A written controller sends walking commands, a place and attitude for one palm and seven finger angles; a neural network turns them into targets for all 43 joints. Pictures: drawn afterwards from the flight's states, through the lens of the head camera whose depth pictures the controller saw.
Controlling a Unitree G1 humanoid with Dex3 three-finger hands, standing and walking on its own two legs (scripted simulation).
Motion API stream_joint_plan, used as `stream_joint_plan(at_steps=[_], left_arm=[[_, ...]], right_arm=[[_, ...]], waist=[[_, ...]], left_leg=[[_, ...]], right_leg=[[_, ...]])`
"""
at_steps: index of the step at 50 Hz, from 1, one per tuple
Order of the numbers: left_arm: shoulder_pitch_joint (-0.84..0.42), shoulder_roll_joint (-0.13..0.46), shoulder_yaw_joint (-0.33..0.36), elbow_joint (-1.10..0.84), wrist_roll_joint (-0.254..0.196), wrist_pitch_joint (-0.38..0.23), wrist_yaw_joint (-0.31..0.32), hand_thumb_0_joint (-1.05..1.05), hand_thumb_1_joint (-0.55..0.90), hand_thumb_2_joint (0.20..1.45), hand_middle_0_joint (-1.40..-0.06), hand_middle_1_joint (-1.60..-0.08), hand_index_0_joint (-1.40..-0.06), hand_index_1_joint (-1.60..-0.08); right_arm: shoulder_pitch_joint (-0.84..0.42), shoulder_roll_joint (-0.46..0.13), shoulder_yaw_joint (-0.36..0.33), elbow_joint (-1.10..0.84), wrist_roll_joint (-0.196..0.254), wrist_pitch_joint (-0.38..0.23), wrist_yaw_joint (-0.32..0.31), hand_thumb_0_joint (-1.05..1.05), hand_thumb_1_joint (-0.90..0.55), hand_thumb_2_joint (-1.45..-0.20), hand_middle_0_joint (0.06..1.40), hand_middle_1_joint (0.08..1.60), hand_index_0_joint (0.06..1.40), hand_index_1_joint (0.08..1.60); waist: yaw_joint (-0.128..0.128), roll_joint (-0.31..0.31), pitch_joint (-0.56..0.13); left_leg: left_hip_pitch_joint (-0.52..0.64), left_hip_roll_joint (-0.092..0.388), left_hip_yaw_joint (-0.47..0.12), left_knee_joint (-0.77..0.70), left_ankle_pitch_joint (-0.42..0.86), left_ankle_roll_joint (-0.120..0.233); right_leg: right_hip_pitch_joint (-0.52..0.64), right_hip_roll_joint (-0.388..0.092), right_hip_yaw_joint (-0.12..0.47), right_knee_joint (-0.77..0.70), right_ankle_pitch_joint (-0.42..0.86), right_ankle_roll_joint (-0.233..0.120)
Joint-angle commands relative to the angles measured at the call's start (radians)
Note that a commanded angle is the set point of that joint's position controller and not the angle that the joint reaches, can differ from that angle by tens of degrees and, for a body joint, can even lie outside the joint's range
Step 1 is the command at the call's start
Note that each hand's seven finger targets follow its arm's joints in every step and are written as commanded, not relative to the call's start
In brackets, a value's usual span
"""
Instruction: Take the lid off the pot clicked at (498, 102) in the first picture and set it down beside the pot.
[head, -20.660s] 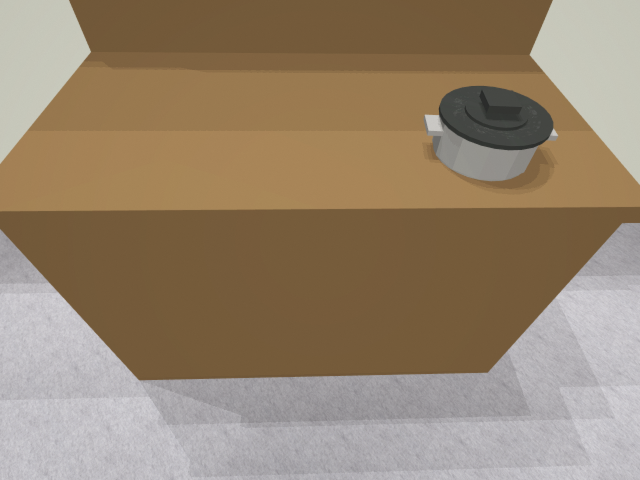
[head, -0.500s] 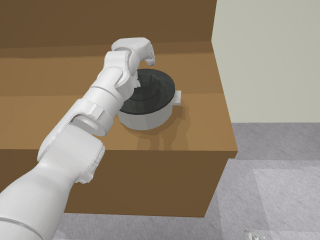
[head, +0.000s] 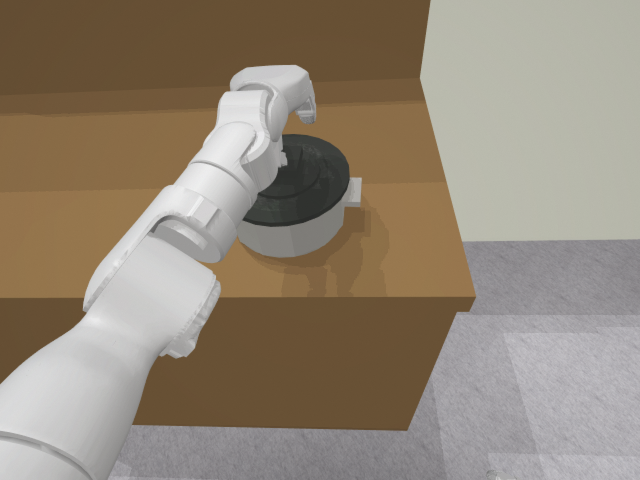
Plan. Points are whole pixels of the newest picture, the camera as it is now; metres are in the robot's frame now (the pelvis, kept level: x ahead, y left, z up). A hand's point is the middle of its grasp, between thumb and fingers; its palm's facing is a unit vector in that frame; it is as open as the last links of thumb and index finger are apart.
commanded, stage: move the open hand above the knob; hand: left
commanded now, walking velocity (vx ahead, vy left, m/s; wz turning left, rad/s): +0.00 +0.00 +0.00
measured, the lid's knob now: (280, 161) +0.51 +0.03 +0.13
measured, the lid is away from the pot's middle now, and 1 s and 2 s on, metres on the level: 0.00 0.00 0.00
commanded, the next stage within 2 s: none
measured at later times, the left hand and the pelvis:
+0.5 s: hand (276, 135) +0.48 +0.03 +0.19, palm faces -0.22 +0.01 -0.98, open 10.2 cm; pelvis +0.00 +0.00 +0.00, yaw +0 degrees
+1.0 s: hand (273, 138) +0.47 +0.03 +0.20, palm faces -0.22 +0.01 -0.98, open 10.2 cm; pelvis +0.00 +0.00 +0.00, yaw +0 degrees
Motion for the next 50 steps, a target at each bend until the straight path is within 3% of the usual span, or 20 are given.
stream_joint_plan(at_steps=[1,2,3,4,7,13,17,18,22,25,27,29,31,32,33,37,39,45,47,50], left_arm=[[-0.588,0.185,0.069,-0.11,0.031,0.021,0.059,0.0,-0.271,1.329,-0.81,-0.081,-0.81,-0.081],[-0.636,0.153,0.056,-0.194,0.013,0.0,0.061,0.0,-0.271,1.329,-0.81,-0.081,-0.81,-0.081],[-0.651,0.229,0.101,-0.214,0.035,-0.009,0.066,0.0,-0.271,1.329,-0.81,-0.081,-0.81,-0.081],[-0.617,0.236,0.103,-0.183,0.048,-0.008,0.067,0.0,-0.271,1.329,-0.81,-0.081,-0.81,-0.081],[-0.549,0.145,0.057,-0.123,0.031,0.011,0.059,0.0,-0.271,1.329,-0.81,-0.081,-0.81,-0.081],[-0.6,0.213,0.088,-0.192,0.038,0.001,0.049,0.0,-0.271,1.329,-0.81,-0.081,-0.81,-0.081],[-0.544,0.193,0.092,-0.159,0.017,0.006,0.05,0.0,-0.271,1.329,-0.81,-0.081,-0.81,-0.081],[-0.566,0.249,0.129,-0.198,0.029,0.003,0.051,0.0,-0.271,1.329,-0.81,-0.081,-0.81,-0.081],[-0.544,0.122,0.031,-0.203,0.025,-0.005,0.039,0.0,-0.271,1.329,-0.81,-0.081,-0.81,-0.081],[-0.572,0.196,0.087,-0.212,0.018,0.007,0.043,0.0,-0.271,1.329,-0.81,-0.081,-0.81,-0.081],[-0.574,0.177,0.073,-0.211,0.009,-0.001,0.042,0.0,-0.271,1.329,-0.81,-0.081,-0.81,-0.081],[-0.576,0.22,0.089,-0.166,0.039,0.01,0.047,0.0,-0.271,1.329,-0.81,-0.081,-0.81,-0.081],[-0.591,0.173,0.057,-0.201,0.035,0.012,0.049,0.0,-0.271,1.329,-0.81,-0.081,-0.81,-0.081],[-0.579,0.178,0.076,-0.24,0.014,-0.007,0.047,0.0,-0.271,1.329,-0.81,-0.081,-0.81,-0.081],[-0.568,0.221,0.099,-0.239,0.033,-0.009,0.045,0.0,-0.271,1.329,-0.81,-0.081,-0.81,-0.081],[-0.508,0.134,0.051,-0.173,0.012,0.018,0.035,0.0,-0.271,1.329,-0.81,-0.081,-0.81,-0.081],[-0.563,0.228,0.108,-0.236,0.023,0.009,0.037,0.0,-0.271,1.329,-0.81,-0.081,-0.81,-0.081],[-0.522,0.201,0.082,-0.214,0.027,0.006,0.031,0.0,-0.271,1.329,-0.81,-0.081,-0.81,-0.081],[-0.548,0.146,0.049,-0.261,0.007,-0.01,0.027,0.0,-0.271,1.329,-0.81,-0.081,-0.81,-0.081],[-0.544,0.157,0.045,-0.213,0.026,-0.002,0.033,0.0,-0.271,1.329,-0.81,-0.081,-0.81,-0.081]], right_arm=[[-0.034,-0.117,-0.026,-0.1,0.007,-0.037,-0.009,0.0,-0.9,-0.9,0.2,0.3,0.2,0.3],[-0.031,-0.113,-0.032,-0.113,0.004,-0.046,-0.008,0.0,-0.9,-0.9,0.2,0.3,0.2,0.3],[-0.03,-0.111,-0.035,-0.116,-0.004,-0.057,-0.007,0.0,-0.9,-0.9,0.2,0.3,0.2,0.3],[-0.033,-0.111,-0.035,-0.116,-0.004,-0.057,-0.007,0.0,-0.9,-0.9,0.2,0.3,0.2,0.3],[-0.021,-0.114,-0.04,-0.109,0.0,-0.047,0.001,0.0,-0.9,-0.9,0.2,0.3,0.2,0.3],[-0.037,-0.115,-0.037,-0.119,-0.001,-0.051,-0.001,0.0,-0.9,-0.9,0.2,0.3,0.2,0.3],[-0.026,-0.12,-0.039,-0.114,-0.001,-0.044,-0.001,0.0,-0.9,-0.9,0.2,0.3,0.2,0.3],[-0.041,-0.116,-0.037,-0.122,-0.004,-0.049,0.0,0.0,-0.9,-0.9,0.2,0.3,0.2,0.3],[-0.044,-0.105,-0.043,-0.126,0.003,-0.044,0.008,0.0,-0.9,-0.9,0.2,0.3,0.2,0.3],[-0.054,-0.111,-0.037,-0.119,0.001,-0.038,0.007,0.0,-0.9,-0.9,0.2,0.3,0.2,0.3],[-0.05,-0.11,-0.038,-0.123,0.001,-0.038,0.001,0.0,-0.9,-0.9,0.2,0.3,0.2,0.3],[-0.056,-0.112,-0.031,-0.112,0.004,-0.034,-0.005,0.0,-0.9,-0.9,0.2,0.3,0.2,0.3],[-0.062,-0.104,-0.032,-0.119,0.003,-0.038,-0.002,0.0,-0.9,-0.9,0.2,0.3,0.2,0.3],[-0.062,-0.105,-0.036,-0.134,-0.002,-0.043,0.0,0.0,-0.9,-0.9,0.2,0.3,0.2,0.3],[-0.072,-0.104,-0.035,-0.133,-0.004,-0.04,0.003,0.0,-0.9,-0.9,0.2,0.3,0.2,0.3],[-0.074,-0.108,-0.035,-0.132,0.003,-0.019,0.008,0.0,-0.9,-0.9,0.2,0.3,0.2,0.3],[-0.081,-0.109,-0.031,-0.136,0.0,-0.023,0.003,0.0,-0.9,-0.9,0.2,0.3,0.2,0.3],[-0.083,-0.105,-0.031,-0.136,0.003,-0.024,0.001,0.0,-0.9,-0.9,0.2,0.3,0.2,0.3],[-0.08,-0.104,-0.036,-0.14,0.004,-0.027,0.003,0.0,-0.9,-0.9,0.2,0.3,0.2,0.3],[-0.076,-0.103,-0.034,-0.126,0.006,-0.027,0.006,0.0,-0.9,-0.9,0.2,0.3,0.2,0.3]], waist=[[-0.025,-0.186,-0.331],[-0.025,-0.148,-0.374],[-0.011,-0.157,-0.441],[-0.007,-0.148,-0.454],[-0.015,-0.175,-0.394],[-0.009,-0.161,-0.415],[-0.007,-0.184,-0.382],[0.005,-0.18,-0.419],[-0.012,-0.152,-0.404],[-0.007,-0.176,-0.398],[-0.012,-0.181,-0.401],[-0.014,-0.196,-0.37],[-0.012,-0.176,-0.392],[-0.001,-0.155,-0.433],[0.005,-0.154,-0.46],[-0.005,-0.176,-0.365],[0.004,-0.18,-0.415],[0.005,-0.178,-0.377],[-0.005,-0.172,-0.395],[-0.007,-0.158,-0.365]], left_leg=[[0.12,0.014,-0.056,-0.018,0.235,0.007],[0.154,0.014,-0.063,-0.013,0.264,0.008],[0.183,0.017,-0.071,-0.002,0.295,0.008],[0.188,0.018,-0.067,0.001,0.318,0.008],[0.156,0.02,-0.06,0.002,0.35,0.007],[0.167,0.018,-0.058,0.001,0.327,0.011],[0.146,0.016,-0.054,-0.003,0.326,0.011],[0.155,0.015,-0.05,0.0,0.322,0.012],[0.194,0.021,-0.063,0.018,0.401,0.012],[0.173,0.016,-0.055,0.003,0.327,0.009],[0.167,0.012,-0.056,0.007,0.327,0.014],[0.137,0.014,-0.05,-0.002,0.281,0.012],[0.161,0.014,-0.056,0.0,0.307,0.008],[0.175,0.013,-0.059,0.01,0.35,0.01],[0.193,0.016,-0.059,0.016,0.371,0.009],[0.142,0.013,-0.051,0.007,0.336,0.009],[0.154,0.011,-0.05,0.002,0.318,0.012],[0.151,0.013,-0.05,-0.005,0.3,0.01],[0.174,0.014,-0.056,0.003,0.329,0.012],[0.179,0.016,-0.062,0.002,0.306,0.007]], right_leg=[[0.118,0.025,0.015,-0.031,0.34,-0.028],[0.123,0.019,0.013,-0.03,0.35,-0.031],[0.16,0.022,0.022,-0.019,0.375,-0.03],[0.167,0.021,0.025,-0.014,0.391,-0.032],[0.148,0.021,0.014,-0.021,0.413,-0.031],[0.166,0.02,0.022,-0.022,0.419,-0.028],[0.169,0.019,0.018,-0.029,0.421,-0.029],[0.196,0.018,0.028,-0.023,0.435,-0.026],[0.144,0.02,0.015,-0.02,0.443,-0.03],[0.163,0.021,0.017,-0.022,0.422,-0.026],[0.169,0.017,0.019,-0.027,0.428,-0.028],[0.165,0.019,0.023,-0.026,0.406,-0.028],[0.159,0.02,0.019,-0.018,0.41,-0.028],[0.188,0.012,0.022,-0.015,0.436,-0.031],[0.198,0.014,0.027,-0.008,0.456,-0.03],[0.162,0.015,0.015,-0.023,0.436,-0.03],[0.206,0.015,0.025,-0.019,0.441,-0.028],[0.183,0.017,0.021,-0.027,0.413,-0.028],[0.175,0.013,0.017,-0.026,0.423,-0.03],[0.139,0.022,0.012,-0.025,0.382,-0.031]])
